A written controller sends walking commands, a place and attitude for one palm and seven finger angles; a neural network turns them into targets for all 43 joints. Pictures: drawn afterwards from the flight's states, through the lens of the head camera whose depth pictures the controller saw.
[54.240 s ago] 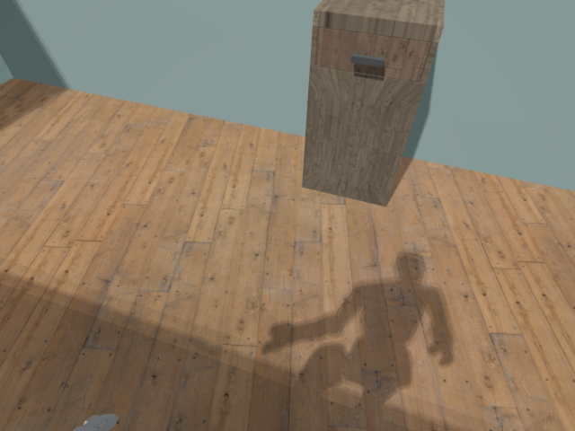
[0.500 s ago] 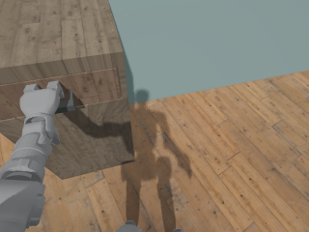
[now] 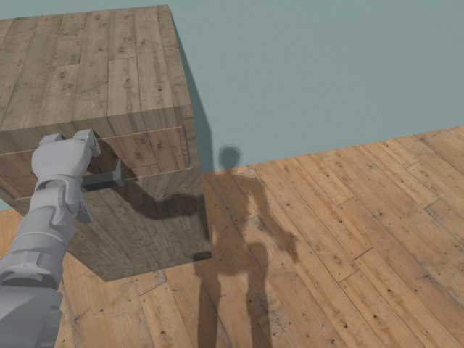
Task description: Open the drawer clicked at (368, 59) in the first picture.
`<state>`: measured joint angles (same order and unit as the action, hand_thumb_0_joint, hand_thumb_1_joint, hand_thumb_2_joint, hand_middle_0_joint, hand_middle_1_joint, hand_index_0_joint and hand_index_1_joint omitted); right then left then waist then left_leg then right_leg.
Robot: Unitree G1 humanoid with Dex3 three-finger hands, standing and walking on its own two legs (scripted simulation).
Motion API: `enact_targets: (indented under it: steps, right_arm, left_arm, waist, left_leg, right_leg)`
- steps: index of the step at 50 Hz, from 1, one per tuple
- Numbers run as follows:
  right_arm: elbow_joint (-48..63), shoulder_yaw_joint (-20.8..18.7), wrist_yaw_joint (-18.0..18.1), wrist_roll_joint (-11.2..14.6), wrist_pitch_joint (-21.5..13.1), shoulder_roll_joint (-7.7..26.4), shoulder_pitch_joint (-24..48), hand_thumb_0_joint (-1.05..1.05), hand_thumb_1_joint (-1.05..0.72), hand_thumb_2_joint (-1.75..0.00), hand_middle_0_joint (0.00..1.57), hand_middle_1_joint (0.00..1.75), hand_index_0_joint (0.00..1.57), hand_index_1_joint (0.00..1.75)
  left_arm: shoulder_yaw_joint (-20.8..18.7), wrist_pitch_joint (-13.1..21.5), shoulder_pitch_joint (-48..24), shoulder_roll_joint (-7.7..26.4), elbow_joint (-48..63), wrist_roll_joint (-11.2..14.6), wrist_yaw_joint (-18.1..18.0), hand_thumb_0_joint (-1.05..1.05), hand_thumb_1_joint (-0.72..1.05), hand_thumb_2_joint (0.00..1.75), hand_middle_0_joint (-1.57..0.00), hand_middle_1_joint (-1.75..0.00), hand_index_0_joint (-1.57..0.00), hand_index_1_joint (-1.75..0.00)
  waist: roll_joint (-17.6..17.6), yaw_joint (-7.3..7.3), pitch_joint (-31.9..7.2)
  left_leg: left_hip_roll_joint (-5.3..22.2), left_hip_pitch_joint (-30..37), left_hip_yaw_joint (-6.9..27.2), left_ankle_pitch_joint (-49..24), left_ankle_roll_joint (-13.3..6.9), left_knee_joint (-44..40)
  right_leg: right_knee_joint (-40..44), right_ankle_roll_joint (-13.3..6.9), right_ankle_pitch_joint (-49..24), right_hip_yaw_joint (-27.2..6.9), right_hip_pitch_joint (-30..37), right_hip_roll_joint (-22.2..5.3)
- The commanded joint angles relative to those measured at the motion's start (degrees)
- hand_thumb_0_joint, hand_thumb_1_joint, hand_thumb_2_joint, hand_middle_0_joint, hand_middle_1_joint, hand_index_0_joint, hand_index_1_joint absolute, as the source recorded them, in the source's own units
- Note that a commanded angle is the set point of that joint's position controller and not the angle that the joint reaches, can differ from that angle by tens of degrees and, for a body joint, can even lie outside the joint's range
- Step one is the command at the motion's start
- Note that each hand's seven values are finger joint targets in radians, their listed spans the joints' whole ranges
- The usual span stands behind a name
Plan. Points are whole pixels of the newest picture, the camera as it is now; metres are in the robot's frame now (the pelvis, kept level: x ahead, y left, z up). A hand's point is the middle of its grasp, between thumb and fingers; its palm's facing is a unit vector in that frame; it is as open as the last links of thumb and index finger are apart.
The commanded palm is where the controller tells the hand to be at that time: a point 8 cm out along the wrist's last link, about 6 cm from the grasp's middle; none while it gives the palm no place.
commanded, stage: lift the fingers back up to retry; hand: left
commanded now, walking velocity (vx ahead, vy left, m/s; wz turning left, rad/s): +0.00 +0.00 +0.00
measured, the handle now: (94, 174) +0.46 +0.30 -0.02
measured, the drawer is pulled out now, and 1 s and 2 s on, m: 0.00 0.00 0.00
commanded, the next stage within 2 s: re-aim the fingers above the handle in 0.04 s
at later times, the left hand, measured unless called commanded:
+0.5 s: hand (79, 175) +0.41 +0.29 +0.04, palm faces +0.01 -0.03 -1.00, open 13.8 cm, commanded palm +0.39 +0.29 +0.10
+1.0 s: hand (75, 178) +0.41 +0.30 +0.04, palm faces -0.04 -0.02 -1.00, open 13.7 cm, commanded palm +0.40 +0.29 +0.10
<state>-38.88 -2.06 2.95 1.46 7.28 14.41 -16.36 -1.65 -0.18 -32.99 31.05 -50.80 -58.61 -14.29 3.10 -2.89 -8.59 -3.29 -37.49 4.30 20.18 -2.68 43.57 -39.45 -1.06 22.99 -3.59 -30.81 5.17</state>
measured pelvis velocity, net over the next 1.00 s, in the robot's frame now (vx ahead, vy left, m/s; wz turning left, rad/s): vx -0.01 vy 0.00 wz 0.00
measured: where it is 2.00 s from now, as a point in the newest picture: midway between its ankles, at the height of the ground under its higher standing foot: outside the picture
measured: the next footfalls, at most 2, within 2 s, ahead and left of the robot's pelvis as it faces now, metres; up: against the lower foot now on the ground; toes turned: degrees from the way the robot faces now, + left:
none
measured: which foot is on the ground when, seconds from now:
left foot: down 0.00-1.00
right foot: down 0.00-1.00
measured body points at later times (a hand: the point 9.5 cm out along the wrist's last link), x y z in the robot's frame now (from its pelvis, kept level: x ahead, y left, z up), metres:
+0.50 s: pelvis +0.00 +0.00 +0.00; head +0.05 +0.00 +0.44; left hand +0.41 +0.29 +0.10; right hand +0.07 -0.27 -0.13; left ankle +0.00 +0.09 -0.71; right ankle -0.05 -0.12 -0.71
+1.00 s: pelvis -0.01 +0.00 +0.00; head +0.05 +0.00 +0.44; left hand +0.41 +0.30 +0.09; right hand +0.04 -0.27 -0.13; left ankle +0.00 +0.09 -0.71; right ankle -0.05 -0.12 -0.71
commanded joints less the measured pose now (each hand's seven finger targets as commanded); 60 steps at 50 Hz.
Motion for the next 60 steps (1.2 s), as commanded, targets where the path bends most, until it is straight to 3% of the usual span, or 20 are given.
enact_targets:
  steps: [1, 5, 6, 9, 14, 16, 19, 20, 21, 22, 24, 27, 31, 34, 38, 46, 49, 53, 59, 60]
  right_arm:
    - [5.4, -3.1, 1.1, 0.0, -0.7, 8.7, -3.3, 0.00, -0.90, -0.90, 0.20, 0.30, 0.20, 0.30]
    - [5.5, -3.3, 1.0, -0.2, -0.3, 9.0, -3.0, 0.00, -0.90, -0.90, 0.20, 0.30, 0.20, 0.30]
    - [5.7, -3.2, 1.0, 0.0, -0.1, 8.9, -2.6, 0.00, -0.90, -0.90, 0.20, 0.30, 0.20, 0.30]
    - [6.1, -3.5, 0.8, 0.2, -0.1, 8.7, -2.4, 0.00, -0.90, -0.90, 0.20, 0.30, 0.20, 0.30]
    - [5.9, -4.1, 0.7, -0.1, -0.3, 8.7, -3.0, 0.00, -0.90, -0.90, 0.20, 0.30, 0.20, 0.30]
    - [5.7, -4.0, 0.5, -0.2, -0.3, 8.7, -2.9, 0.00, -0.90, -0.90, 0.20, 0.30, 0.20, 0.30]
    - [5.3, -3.7, 0.6, -0.1, 0.0, 8.9, -2.7, 0.00, -0.90, -0.90, 0.20, 0.30, 0.20, 0.30]
    - [5.0, -3.7, 0.6, -0.3, -0.2, 8.9, -2.9, 0.00, -0.90, -0.90, 0.20, 0.30, 0.20, 0.30]
    - [5.1, -3.5, 0.6, -0.2, 0.0, 8.9, -2.6, 0.00, -0.90, -0.90, 0.20, 0.30, 0.20, 0.30]
    - [5.1, -3.2, 0.6, -0.2, 0.0, 9.0, -2.6, 0.00, -0.90, -0.90, 0.20, 0.30, 0.20, 0.30]
    - [5.2, -2.9, 0.8, -0.1, 0.2, 9.1, -2.3, 0.00, -0.90, -0.90, 0.20, 0.30, 0.20, 0.30]
    - [5.3, -3.1, 0.8, -0.1, -0.1, 9.1, -3.2, 0.00, -0.90, -0.90, 0.20, 0.30, 0.20, 0.30]
    - [5.4, -2.8, 1.1, 0.3, 0.2, 9.1, -3.5, 0.00, -0.90, -0.90, 0.20, 0.30, 0.20, 0.30]
    - [5.6, -2.8, 1.1, 0.3, 0.0, 9.1, -3.6, 0.00, -0.90, -0.90, 0.20, 0.30, 0.20, 0.30]
    - [5.7, -2.9, 1.0, 0.1, -0.2, 9.1, -4.3, 0.00, -0.90, -0.90, 0.20, 0.30, 0.20, 0.30]
    - [5.0, -3.6, 1.0, 0.1, -1.1, 9.2, -5.5, 0.00, -0.90, -0.90, 0.20, 0.30, 0.20, 0.30]
    - [4.7, -3.8, 0.9, 0.1, -1.2, 9.1, -5.7, 0.00, -0.90, -0.90, 0.20, 0.30, 0.20, 0.30]
    - [4.1, -3.8, 0.6, -0.2, -1.4, 9.2, -5.7, 0.00, -0.90, -0.90, 0.20, 0.30, 0.20, 0.30]
    - [4.1, -3.7, 0.4, 0.0, -1.5, 9.0, -5.4, 0.00, -0.90, -0.90, 0.20, 0.30, 0.20, 0.30]
    - [4.1, -3.8, 0.4, -0.2, -1.6, 9.1, -5.6, 0.00, -0.90, -0.90, 0.20, 0.30, 0.20, 0.30]
  left_arm:
    - [-6.7, 1.9, -21.3, 18.7, 13.2, -0.2, -1.4, 0.00, -0.50, 0.30, -0.30, -1.20, -0.30, -1.20]
    - [-7.1, 2.1, -17.5, 18.3, 10.4, -0.5, -0.8, 0.00, -0.50, 0.30, -0.30, -1.20, -0.30, -1.20]
    - [-8.0, 2.5, -18.4, 19.9, 12.1, -1.0, -0.9, 0.00, -0.50, 0.30, -0.30, -1.20, -0.30, -1.20]
    - [-4.0, 2.9, -20.3, 15.2, 13.9, -0.4, -0.7, 0.00, -0.50, 0.30, -0.30, -1.20, -0.30, -1.20]
    - [-5.1, 4.3, -21.5, 15.8, 18.1, -0.1, -1.6, 0.00, -0.50, 0.30, -0.30, -1.20, -0.30, -1.20]
    - [-4.5, 4.1, -22.3, 14.7, 18.2, 0.0, -2.3, 0.00, -0.50, 0.30, -0.30, -1.20, -0.30, -1.20]
    - [-6.9, 2.8, -21.9, 17.8, 15.6, -0.9, -3.6, 0.00, -0.50, 0.30, -0.30, -1.20, -0.30, -1.20]
    - [-6.4, 2.1, -22.1, 17.1, 14.1, -0.8, -3.9, 0.00, -0.50, 0.30, -0.30, -1.20, -0.30, -1.20]
    - [-7.4, 1.5, -22.1, 18.3, 13.9, -0.9, -4.2, 0.00, -0.50, 0.30, -0.30, -1.20, -0.30, -1.20]
    - [-7.7, 0.6, -21.6, 19.1, 11.6, -1.0, -4.2, 0.00, -0.50, 0.30, -0.30, -1.20, -0.30, -1.20]
    - [-8.4, -0.2, -23.8, 21.2, 11.1, -1.6, -4.0, 0.00, -0.50, 0.30, -0.30, -1.20, -0.30, -1.20]
    - [-5.5, -0.8, -23.4, 17.9, 9.4, -1.5, -3.0, 0.00, -0.50, 0.30, -0.30, -1.20, -0.30, -1.20]
    - [-5.4, -0.4, -24.3, 18.4, 7.6, -1.4, -2.0, 0.00, -0.50, 0.30, -0.30, -1.20, -0.30, -1.20]
    - [-5.5, 0.8, -24.6, 18.8, 7.9, -1.7, -1.6, 0.00, -0.50, 0.30, -0.30, -1.20, -0.30, -1.20]
    - [-5.2, 1.6, -23.4, 17.5, 6.7, -1.0, -1.6, 0.00, -0.50, 0.30, -0.30, -1.20, -0.30, -1.20]
    - [-5.4, 4.0, -28.0, 18.4, 10.9, -1.8, -3.1, 0.00, -0.50, 0.30, -0.30, -1.20, -0.30, -1.20]
    - [-5.2, 4.0, -27.9, 17.9, 11.6, -1.5, -3.9, 0.00, -0.50, 0.30, -0.30, -1.20, -0.30, -1.20]
    - [-3.9, 2.7, -28.7, 15.8, 10.6, -0.8, -4.2, 0.00, -0.50, 0.30, -0.30, -1.20, -0.30, -1.20]
    - [-2.5, 1.7, -29.2, 14.3, 13.4, -0.8, -4.0, 0.00, -0.50, 0.30, -0.30, -1.20, -0.30, -1.20]
    - [-3.2, 1.4, -27.2, 14.7, 11.8, -0.6, -3.9, 0.00, -0.50, 0.30, -0.30, -1.20, -0.30, -1.20]
  waist:
    - [0.9, 0.46, -20.2]
    - [0.7, 0.89, -17.1]
    - [0.7, 1.28, -18.5]
    - [1.5, -0.29, -18.2]
    - [3.3, -0.06, -21.9]
    - [3.1, -0.30, -20.5]
    - [3.2, 0.48, -19.5]
    - [2.4, 0.09, -18.1]
    - [2.6, 0.89, -19.2]
    - [2.1, 0.88, -17.2]
    - [1.7, 1.14, -18.5]
    - [2.0, 0.43, -17.9]
    - [-0.4, 0.10, -17.1]
    - [1.6, 0.36, -17.1]
    - [0.2, 0.13, -15.7]
    - [3.5, -0.74, -19.2]
    - [4.5, -0.97, -21.1]
    - [3.7, -1.76, -18.7]
    - [4.6, -1.43, -21.7]
    - [4.6, -1.04, -20.0]
  left_leg:
    - [1.0, 17.2, -3.0, -26.0, -0.7, -2.9]
    - [1.0, 14.8, -4.0, -24.3, -0.8, -2.9]
    - [0.9, 14.7, -3.7, -24.9, -0.6, -2.9]
    - [1.0, 16.8, -3.4, -25.2, -0.7, -2.7]
    - [1.4, 20.7, -2.3, -28.0, -0.3, -2.0]
    - [1.5, 20.6, -1.8, -27.4, -0.2, -2.1]
    - [1.3, 18.6, -1.8, -25.1, 0.0, -2.8]
    - [1.5, 17.8, -2.0, -24.3, -0.1, -2.8]
    - [1.2, 17.2, -2.2, -23.5, -0.1, -3.3]
    - [1.3, 15.7, -2.3, -22.3, 0.0, -3.5]
    - [1.2, 15.1, -2.3, -21.0, -0.1, -4.2]
    - [1.5, 16.1, -2.4, -21.5, -0.1, -4.1]
    - [1.4, 14.5, -2.2, -18.6, -0.4, -4.9]
    - [1.5, 15.1, -2.2, -18.2, -0.4, -5.1]
    - [1.4, 13.7, -2.4, -16.7, -0.6, -4.9]
    - [1.8, 17.0, -1.7, -19.0, -0.4, -3.5]
    - [1.8, 18.7, -1.4, -20.4, -0.2, -3.0]
    - [1.9, 18.4, -1.1, -20.8, -0.1, -2.9]
    - [2.0, 22.4, -0.6, -24.5, 0.3, -3.1]
    - [2.1, 21.5, -0.7, -24.4, 0.3, -3.1]
  right_leg:
    - [3.7, -1.1, -26.7, 2.7, 6.7, -0.9]
    - [3.6, -1.2, -26.8, 2.6, 6.5, -1.2]
    - [3.4, -1.2, -27.5, 2.5, 7.0, -1.2]
    - [3.5, -1.0, -26.2, 2.8, 4.7, -1.0]
    - [2.8, -1.2, -24.8, 3.1, 3.1, -0.7]
    - [2.7, -1.3, -23.0, 3.6, 1.4, -0.5]
    - [2.6, -1.6, -20.9, 3.8, 1.7, -0.5]
    - [2.4, -1.8, -20.3, 4.1, 1.6, -0.5]
    - [2.8, -1.6, -20.3, 3.8, 2.4, -0.5]
    - [2.6, -1.8, -19.3, 4.1, 2.6, -0.5]
    - [3.0, -1.6, -18.9, 3.6, 3.7, -0.7]
    - [3.2, -1.7, -18.4, 4.1, 2.9, -0.6]
    - [4.1, -1.4, -16.8, 3.6, 3.1, -0.7]
    - [4.2, -1.6, -15.7, 3.5, 2.4, -0.7]
    - [4.4, -1.7, -14.7, 3.5, 2.3, -0.6]
    - [3.3, -1.6, -15.1, 3.6, -1.0, -0.3]
    - [3.0, -1.5, -15.6, 3.7, -1.4, -0.2]
    - [3.1, -1.8, -15.2, 4.2, -2.3, -0.1]
    - [3.2, -1.6, -17.2, 4.4, -1.7, 0.0]
    - [3.1, -1.9, -16.9, 4.6, -1.4, 0.0]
